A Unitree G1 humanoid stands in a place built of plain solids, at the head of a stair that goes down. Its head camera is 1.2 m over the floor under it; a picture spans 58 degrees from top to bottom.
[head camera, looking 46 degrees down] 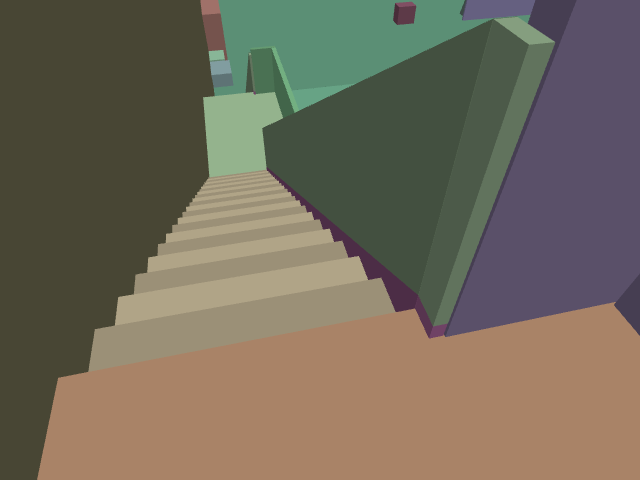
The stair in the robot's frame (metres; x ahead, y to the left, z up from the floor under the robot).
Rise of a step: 0.18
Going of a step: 0.29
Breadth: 1.12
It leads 13 degrees to the left of straight ahead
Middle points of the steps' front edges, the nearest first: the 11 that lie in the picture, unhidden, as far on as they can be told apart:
0.72 0.23 0.00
1.00 0.29 -0.18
1.28 0.36 -0.37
1.57 0.42 -0.55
1.85 0.48 -0.74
2.13 0.55 -0.92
2.42 0.61 -1.10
2.70 0.68 -1.29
2.98 0.74 -1.47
3.26 0.80 -1.66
3.55 0.87 -1.84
